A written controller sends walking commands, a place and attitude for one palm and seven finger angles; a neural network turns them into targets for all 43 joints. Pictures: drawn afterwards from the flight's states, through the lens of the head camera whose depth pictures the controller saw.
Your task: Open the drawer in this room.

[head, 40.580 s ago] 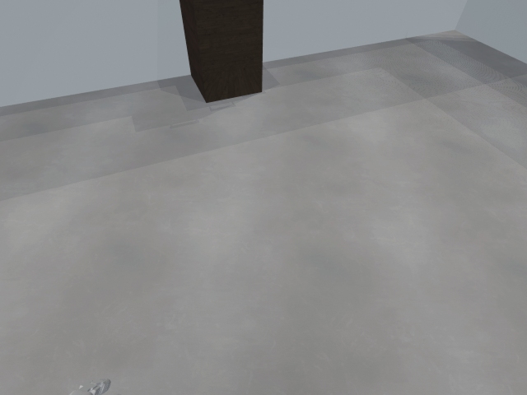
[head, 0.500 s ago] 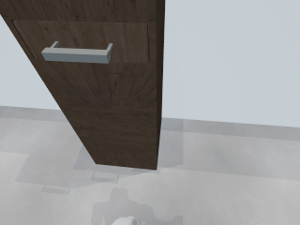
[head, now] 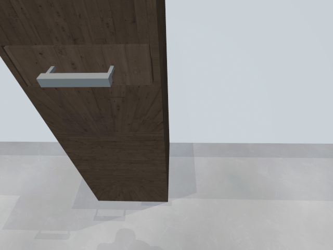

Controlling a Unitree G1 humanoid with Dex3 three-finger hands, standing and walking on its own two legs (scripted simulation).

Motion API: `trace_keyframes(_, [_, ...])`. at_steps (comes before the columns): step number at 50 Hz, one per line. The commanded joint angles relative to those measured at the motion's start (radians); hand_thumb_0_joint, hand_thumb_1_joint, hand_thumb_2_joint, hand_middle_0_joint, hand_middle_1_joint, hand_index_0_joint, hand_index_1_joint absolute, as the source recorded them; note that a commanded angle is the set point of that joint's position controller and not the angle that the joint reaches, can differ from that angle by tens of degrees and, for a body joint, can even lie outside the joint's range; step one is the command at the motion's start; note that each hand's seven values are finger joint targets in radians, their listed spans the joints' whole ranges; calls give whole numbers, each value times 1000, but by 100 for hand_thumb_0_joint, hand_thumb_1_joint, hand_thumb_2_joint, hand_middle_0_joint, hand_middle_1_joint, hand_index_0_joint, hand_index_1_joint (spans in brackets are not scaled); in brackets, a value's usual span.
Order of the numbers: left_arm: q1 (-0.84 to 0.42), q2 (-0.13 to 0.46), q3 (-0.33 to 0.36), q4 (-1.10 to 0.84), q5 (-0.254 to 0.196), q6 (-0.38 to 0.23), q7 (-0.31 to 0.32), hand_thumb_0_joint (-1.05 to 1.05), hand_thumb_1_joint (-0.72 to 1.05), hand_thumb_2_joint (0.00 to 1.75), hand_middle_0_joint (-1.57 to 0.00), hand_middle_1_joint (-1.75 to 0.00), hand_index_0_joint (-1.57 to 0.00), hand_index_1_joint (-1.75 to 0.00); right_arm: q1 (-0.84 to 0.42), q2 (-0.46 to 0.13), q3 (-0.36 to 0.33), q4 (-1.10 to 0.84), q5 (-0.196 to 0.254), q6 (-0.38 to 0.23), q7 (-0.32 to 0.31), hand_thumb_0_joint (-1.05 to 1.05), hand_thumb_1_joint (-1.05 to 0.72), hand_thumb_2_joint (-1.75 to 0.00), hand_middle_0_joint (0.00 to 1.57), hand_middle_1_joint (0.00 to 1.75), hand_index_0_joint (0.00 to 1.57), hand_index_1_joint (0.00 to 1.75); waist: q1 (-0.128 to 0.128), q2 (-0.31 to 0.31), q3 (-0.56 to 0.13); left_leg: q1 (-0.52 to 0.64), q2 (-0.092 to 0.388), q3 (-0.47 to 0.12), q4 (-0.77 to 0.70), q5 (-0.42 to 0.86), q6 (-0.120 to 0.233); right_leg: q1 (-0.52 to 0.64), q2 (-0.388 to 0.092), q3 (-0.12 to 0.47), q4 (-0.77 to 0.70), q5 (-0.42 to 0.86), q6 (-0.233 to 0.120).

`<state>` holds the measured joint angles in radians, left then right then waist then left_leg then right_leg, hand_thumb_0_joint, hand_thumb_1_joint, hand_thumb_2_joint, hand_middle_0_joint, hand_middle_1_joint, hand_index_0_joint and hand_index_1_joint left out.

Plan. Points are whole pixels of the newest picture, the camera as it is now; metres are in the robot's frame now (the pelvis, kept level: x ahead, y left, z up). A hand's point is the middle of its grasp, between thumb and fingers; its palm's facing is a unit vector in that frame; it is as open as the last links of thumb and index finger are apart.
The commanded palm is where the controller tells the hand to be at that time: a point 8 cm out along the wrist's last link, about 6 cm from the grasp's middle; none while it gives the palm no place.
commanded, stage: look again from close up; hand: left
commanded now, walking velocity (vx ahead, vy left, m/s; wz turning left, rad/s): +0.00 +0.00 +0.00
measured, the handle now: (78, 74) +0.51 +0.26 +0.18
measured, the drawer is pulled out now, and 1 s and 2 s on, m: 0.00 0.00 0.00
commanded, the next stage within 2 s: raise the hand with hooked fingers in 0.36 s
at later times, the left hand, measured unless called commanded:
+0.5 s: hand out of the picture +0.04 +0.17 -0.16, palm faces -0.07 -0.97 -0.24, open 7.3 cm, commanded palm +0.12 +0.22 -0.05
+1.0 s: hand (75, 237) +0.16 +0.22 -0.01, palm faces -0.01 -0.11 -0.99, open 9.2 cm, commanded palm +0.17 +0.22 +0.07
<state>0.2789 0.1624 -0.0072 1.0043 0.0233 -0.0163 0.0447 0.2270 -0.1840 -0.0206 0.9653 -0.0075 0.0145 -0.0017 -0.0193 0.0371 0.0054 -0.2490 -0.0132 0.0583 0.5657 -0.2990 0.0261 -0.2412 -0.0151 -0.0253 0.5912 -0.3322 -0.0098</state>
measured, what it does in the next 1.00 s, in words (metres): stands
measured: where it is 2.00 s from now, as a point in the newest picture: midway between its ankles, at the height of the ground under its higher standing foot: outside the picture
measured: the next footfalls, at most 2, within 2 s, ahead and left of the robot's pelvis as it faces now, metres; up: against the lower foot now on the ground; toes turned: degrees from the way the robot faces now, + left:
none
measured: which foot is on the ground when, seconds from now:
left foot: down 0.00-1.00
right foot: down 0.00-1.00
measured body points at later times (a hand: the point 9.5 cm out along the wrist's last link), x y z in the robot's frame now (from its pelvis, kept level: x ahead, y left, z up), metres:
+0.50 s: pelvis +0.02 -0.01 +0.01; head +0.04 -0.01 +0.46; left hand +0.05 +0.22 -0.14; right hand +0.01 -0.23 -0.15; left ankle +0.00 +0.10 -0.73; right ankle -0.01 -0.11 -0.73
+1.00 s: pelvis +0.01 -0.04 -0.02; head +0.04 -0.05 +0.43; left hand +0.16 +0.22 +0.04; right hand +0.29 -0.24 -0.07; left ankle +0.00 +0.10 -0.73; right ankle -0.01 -0.11 -0.73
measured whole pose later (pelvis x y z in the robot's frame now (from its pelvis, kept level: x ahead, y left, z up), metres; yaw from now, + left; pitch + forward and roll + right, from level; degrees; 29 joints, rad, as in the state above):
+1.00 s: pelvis +0.01 -0.04 -0.02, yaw +1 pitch +7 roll +1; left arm 0.50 0.42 -0.03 -0.11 1.03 -0.08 0.38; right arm 0.01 -0.26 -0.04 0.52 -0.08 0.05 0.02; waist 0.15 -0.01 -0.09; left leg -0.50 0.02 0.02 0.77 -0.39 -0.02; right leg -0.49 0.02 -0.06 0.80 -0.44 -0.07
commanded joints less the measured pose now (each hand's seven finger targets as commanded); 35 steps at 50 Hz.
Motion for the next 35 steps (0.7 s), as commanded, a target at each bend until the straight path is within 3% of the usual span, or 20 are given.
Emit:
trace_keyframes(1, [-11,135,19,-71,-8,-17,2,0,90,90,-20,-30,-20,-30,46,-87,-3,-40,-8,-34,-4,0,-90,-90,20,30,20,30,8,-31,77,-9,103,-121,-155,146,27,-44,-70,97,-163,103,-31])
trace_keyframes(5, [-4,142,16,-58,-11,-12,-5,0,90,90,-20,-30,-20,-30,52,-95,6,-18,-10,-36,-8,0,-90,-90,20,30,20,30,15,-54,96,-26,97,-117,-194,67,21,-27,-67,112,-195,43,-33])
trace_keyframes(8, [-6,144,17,-50,-12,-10,-9,0,90,90,-20,-30,-20,-30,67,-104,11,5,-12,-40,-9,0,-90,-90,20,30,20,30,20,-36,68,-19,104,-121,-219,44,22,-1,-65,99,-192,38,-30])
trace_keyframes(15, [1,143,15,-19,-15,-13,-12,0,90,90,-20,-30,-20,-30,87,-100,19,58,-9,-48,-15,0,-90,-90,20,30,20,30,22,-39,11,29,107,-105,-206,135,16,43,-76,102,-186,135,-31])
trace_keyframes(22, [23,125,12,30,-14,-16,-11,0,90,90,-20,-30,-20,-30,94,-88,21,103,-6,-49,-22,0,-90,-90,20,30,20,30,21,-33,23,58,113,-91,-193,190,13,41,-79,104,-187,211,-32])
trace_keyframes(23, [103,129,15,62,-5,-23,29,0,90,90,-20,-30,-20,-30,10,-108,13,38,7,-47,-16,0,-90,-90,20,30,20,30,55,-102,91,-39,129,-60,-6,189,-21,25,-139,137,-214,480,-7])
trace_keyframes(24, [-665,528,94,-1415,200,-195,48,0,88,89,-20,-32,-20,-32,10,-261,-10,-291,47,-194,-53,0,-90,-90,20,30,20,30,-28,215,-412,249,3,-55,-140,405,27,65,-5,158,-94,480,-50])
trace_keyframes(25, [-156,440,103,-1175,224,-128,121,0,85,88,-20,-33,-20,-33,-60,-182,11,-256,20,-295,-91,0,-90,-90,20,30,20,30,64,377,-400,355,47,-60,-125,588,7,2,0,60,-37,261,-63])
trace_keyframes(26, [-83,331,63,-1125,159,-58,181,0,83,87,-21,-34,-21,-34,-43,-175,-7,-185,29,-324,-98,0,-90,-90,20,30,20,30,32,299,-325,243,58,-64,-120,493,-39,-60,13,3,-25,134,-43])
trace_keyframes(27, [222,59,-91,-929,186,48,179,0,81,86,-21,-36,-21,-36,-45,-108,0,-187,50,-327,-97,0,-90,-90,20,30,20,30,23,185,-230,149,70,-68,-137,444,-22,-91,13,-17,-26,99,-23])
trace_keyframes(28, [25,125,-84,-1166,229,36,190,0,78,85,-21,-37,-21,-37,-98,-152,0,-278,40,-333,-82,0,-90,-90,20,30,20,30,16,131,-100,68,58,-91,-127,361,-18,-117,10,-6,-47,142,-28])
trace_keyframes(29, [74,219,-15,-1155,335,31,223,0,76,84,-21,-39,-21,-39,-109,-179,-18,-292,17,-322,-80,0,-90,-90,20,30,20,30,2,64,-141,46,42,-85,-83,305,-3,-157,21,6,-58,143,-32])
trace_keyframes(30, [117,217,-34,-1130,424,31,252,0,74,83,-21,-40,-21,-40,-131,-175,-20,-329,4,-303,-71,0,-90,-90,20,30,20,30,2,-25,-71,-23,25,-78,-50,248,2,-215,28,-2,-55,117,-35])
trace_keyframes(32, [282,195,-33,-1053,582,57,282,0,69,81,-22,-43,-22,-43,-149,-170,-35,-412,-13,-247,-46,0,-90,-90,20,30,20,30,55,-187,-99,-101,8,-61,-12,214,1,-220,40,8,-32,50,-37])
trace_keyframes(33, [395,180,-37,-1023,665,60,295,0,67,80,-22,-45,-22,-45,-177,-170,-47,-443,-26,-211,-31,0,-90,-90,20,30,20,30,94,-227,-86,-143,4,-50,2,205,-4,-219,44,19,-22,54,-42])
trace_keyframes(35, [534,128,-74,-998,800,63,304,0,62,78,-22,-48,-22,-48,-218,-165,-54,-489,-40,-122,7,0,-90,-90,20,30,20,30,135,-297,-72,-211,-1,-28,25,204,-10,-197,39,48,4,149,-52])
